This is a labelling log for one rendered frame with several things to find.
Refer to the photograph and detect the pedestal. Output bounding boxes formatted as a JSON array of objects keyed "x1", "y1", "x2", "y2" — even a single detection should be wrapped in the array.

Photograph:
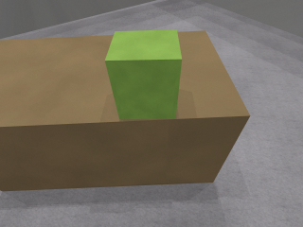
[{"x1": 0, "y1": 30, "x2": 251, "y2": 192}]

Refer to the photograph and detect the carton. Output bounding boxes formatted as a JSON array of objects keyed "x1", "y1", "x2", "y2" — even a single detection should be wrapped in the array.
[{"x1": 105, "y1": 29, "x2": 182, "y2": 120}]

